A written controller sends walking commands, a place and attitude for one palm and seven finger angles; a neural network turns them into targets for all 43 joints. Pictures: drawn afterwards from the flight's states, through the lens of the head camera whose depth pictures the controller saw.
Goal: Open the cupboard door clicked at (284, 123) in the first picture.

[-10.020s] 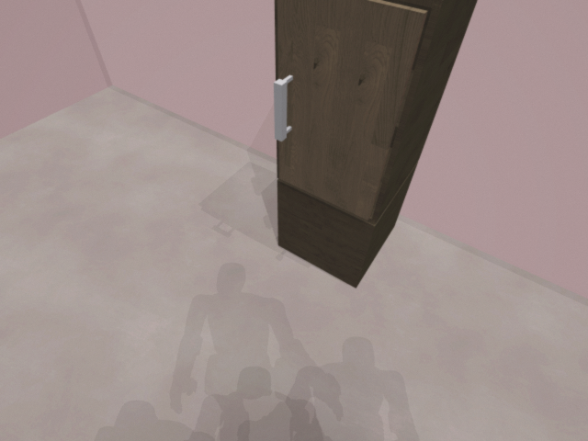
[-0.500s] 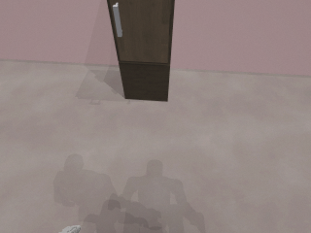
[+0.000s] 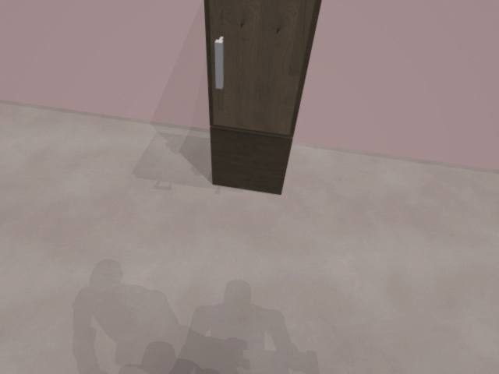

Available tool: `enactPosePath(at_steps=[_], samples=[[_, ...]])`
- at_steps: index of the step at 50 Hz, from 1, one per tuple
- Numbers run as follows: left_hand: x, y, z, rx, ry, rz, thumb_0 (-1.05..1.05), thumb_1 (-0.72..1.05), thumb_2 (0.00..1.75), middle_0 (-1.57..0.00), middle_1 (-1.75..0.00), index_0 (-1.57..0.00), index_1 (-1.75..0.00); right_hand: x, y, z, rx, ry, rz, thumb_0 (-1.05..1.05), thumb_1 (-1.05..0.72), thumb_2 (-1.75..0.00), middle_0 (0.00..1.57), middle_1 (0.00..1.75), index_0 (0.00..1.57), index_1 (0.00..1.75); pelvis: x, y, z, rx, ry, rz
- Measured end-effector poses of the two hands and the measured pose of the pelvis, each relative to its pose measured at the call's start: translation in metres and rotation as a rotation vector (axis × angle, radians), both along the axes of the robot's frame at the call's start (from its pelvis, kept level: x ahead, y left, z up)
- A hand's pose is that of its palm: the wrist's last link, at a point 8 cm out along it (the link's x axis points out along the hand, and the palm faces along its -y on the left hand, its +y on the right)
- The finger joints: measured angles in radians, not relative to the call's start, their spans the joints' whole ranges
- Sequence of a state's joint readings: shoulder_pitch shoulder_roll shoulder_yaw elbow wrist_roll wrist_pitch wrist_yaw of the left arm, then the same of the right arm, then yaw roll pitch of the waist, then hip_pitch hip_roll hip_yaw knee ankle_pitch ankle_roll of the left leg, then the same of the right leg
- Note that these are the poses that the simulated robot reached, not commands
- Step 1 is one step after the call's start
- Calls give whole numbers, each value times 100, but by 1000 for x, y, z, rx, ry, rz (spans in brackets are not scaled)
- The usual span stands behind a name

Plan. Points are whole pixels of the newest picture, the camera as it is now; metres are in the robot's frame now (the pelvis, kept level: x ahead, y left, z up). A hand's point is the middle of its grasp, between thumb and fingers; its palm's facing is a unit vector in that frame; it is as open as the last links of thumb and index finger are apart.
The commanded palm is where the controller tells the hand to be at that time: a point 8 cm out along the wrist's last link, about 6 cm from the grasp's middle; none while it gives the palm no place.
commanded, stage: take the last steps up to it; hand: left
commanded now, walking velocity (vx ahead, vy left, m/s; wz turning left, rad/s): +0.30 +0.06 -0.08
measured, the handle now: (220, 63) +1.12 +0.20 -0.04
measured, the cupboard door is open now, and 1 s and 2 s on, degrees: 0 0 0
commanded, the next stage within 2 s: come to a stop and stand still in 1.36 s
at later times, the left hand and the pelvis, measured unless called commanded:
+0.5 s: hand (181, 294) +0.30 +0.16 -0.15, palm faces -0.09 -0.98 -0.19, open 7.4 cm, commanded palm none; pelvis +0.16 +0.00 +0.00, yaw -3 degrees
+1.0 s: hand (153, 296) +0.30 +0.23 -0.18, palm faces +0.04 -0.99 -0.16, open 7.4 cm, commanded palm none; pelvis +0.34 +0.05 +0.00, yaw -2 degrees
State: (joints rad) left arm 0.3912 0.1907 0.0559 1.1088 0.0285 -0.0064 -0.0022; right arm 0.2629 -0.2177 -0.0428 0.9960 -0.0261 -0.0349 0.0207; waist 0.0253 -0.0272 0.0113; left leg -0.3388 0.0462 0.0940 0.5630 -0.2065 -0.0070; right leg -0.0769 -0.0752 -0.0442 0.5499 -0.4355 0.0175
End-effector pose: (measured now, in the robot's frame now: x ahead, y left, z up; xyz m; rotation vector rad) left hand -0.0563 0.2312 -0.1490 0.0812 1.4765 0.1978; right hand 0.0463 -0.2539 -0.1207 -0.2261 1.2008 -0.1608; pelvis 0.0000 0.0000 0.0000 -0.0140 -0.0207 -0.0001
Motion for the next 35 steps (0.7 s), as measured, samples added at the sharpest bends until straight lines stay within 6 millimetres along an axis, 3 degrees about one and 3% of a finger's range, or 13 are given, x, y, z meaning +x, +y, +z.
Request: enactPosePath(at_steps=[4,12,18,24,26,29,31,35], samples=[[29,21,1,1,30,-44,1,91,89,-20,-30,-20,-30,10,23,2,-2,-15,-35,1,-91,-90,20,30,20,30,18,16,2,15,-6,-33],[151,37,24,24,-167,-108,1,91,89,-19,-29,-20,-30,-10,64,0,72,144,-109,1,-91,-90,20,30,20,30,63,29,17,24,2,-38],[246,22,34,25,-278,-173,1,91,89,-19,-29,-20,-30,-17,78,-6,127,247,-182,1,-90,-90,20,30,20,30,104,25,17,35,-4,-47],[335,-13,32,15,-365,-241,1,91,89,-19,-30,-20,-30,-7,71,-16,160,343,-242,1,-90,-90,20,30,20,30,155,5,6,40,-2,-61],[355,-23,27,16,-401,-240,1,91,89,-19,-30,-20,-30,4,63,-23,167,371,-246,1,-90,-90,20,30,20,30,170,-4,-2,37,-2,-56],[359,-31,27,8,-397,-203,1,91,89,-20,-30,-20,-30,40,46,-22,150,361,-218,1,-91,-90,20,30,20,30,189,-8,2,20,-9,-36],[354,-29,30,18,-369,-149,0,92,89,-20,-30,-20,-30,74,34,-18,127,319,-189,1,-91,-90,20,30,20,30,201,-9,7,15,-6,-27],[347,-7,35,69,-302,-103,-3,96,89,-20,-30,-21,-30,153,17,-9,87,199,-126,1,-91,-90,20,30,20,30,226,-8,16,8,9,-14]])
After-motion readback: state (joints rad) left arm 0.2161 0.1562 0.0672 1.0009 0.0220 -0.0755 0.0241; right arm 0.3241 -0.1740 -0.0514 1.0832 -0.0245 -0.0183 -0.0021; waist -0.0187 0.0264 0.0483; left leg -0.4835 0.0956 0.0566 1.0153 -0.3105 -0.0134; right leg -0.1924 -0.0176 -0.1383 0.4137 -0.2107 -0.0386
